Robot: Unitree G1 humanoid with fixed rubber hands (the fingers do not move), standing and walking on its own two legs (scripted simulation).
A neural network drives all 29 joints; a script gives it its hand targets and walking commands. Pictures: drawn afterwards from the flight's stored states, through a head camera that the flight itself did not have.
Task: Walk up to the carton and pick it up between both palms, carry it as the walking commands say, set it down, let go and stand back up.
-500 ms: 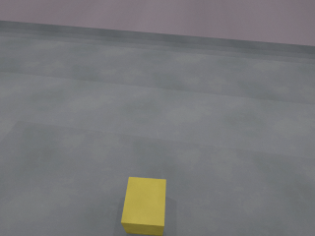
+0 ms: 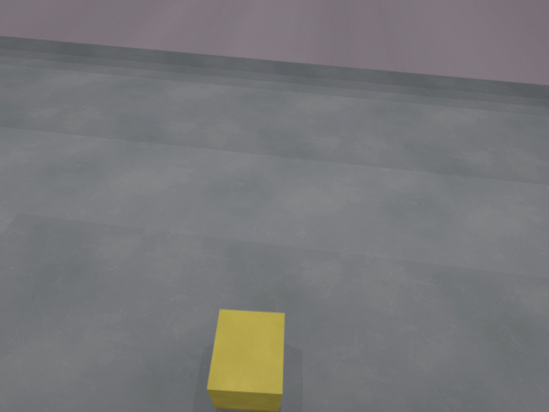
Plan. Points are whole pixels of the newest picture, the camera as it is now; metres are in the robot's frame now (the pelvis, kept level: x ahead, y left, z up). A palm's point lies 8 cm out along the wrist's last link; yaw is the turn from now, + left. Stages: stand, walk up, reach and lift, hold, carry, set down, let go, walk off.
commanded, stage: walk up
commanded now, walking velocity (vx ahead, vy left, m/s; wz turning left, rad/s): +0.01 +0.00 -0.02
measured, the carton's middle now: (249, 361) +0.38 +0.05 -0.65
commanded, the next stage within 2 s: stand in 1.30 s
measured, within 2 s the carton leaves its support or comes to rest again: neither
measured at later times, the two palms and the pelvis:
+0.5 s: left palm out of the picture -0.02 +0.23 -0.15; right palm out of the picture -0.04 -0.21 -0.15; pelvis -0.01 +0.01 +0.00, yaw -1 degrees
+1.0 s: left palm out of the picture +0.06 +0.25 -0.14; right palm out of the picture -0.05 -0.24 -0.15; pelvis -0.03 +0.00 -0.01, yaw -6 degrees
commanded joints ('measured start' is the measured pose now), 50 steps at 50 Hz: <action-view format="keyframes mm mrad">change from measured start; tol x8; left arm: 1 68 62 3 -1 -5 -2 2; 23 64 72 3 -35 6 -3 -2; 42 -71 156 32 -228 -21 25 -26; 50 44 169 29 -195 19 -1 -22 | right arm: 1 76 -74 -11 -2 1 -3 -3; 50 8 -149 -47 -179 -17 0 20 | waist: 1 3 -9 58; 32 -3 11 -8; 38 -14 -139 28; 43 -9 138 54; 50 3 52 -16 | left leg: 1 -31 86 -64 -73 84 15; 26 -57 103 -60 -34 3 25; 32 -106 141 -35 77 134 61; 36 -89 56 -5 104 -179 16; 43 -89 229 -222 -181 -252 110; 47 -159 257 -131 -65 80 135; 50 -184 127 -43 18 28 47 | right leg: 1 -29 -96 61 -61 125 -11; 26 -146 -90 80 37 104 1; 32 -163 -94 110 173 284 -3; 38 -274 -164 295 -110 -137 -33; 41 -307 -78 167 -7 -127 11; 45 -232 -35 13 342 -166 24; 47 -175 -42 -3 231 -128 7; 50 -3 -112 69 11 137 -10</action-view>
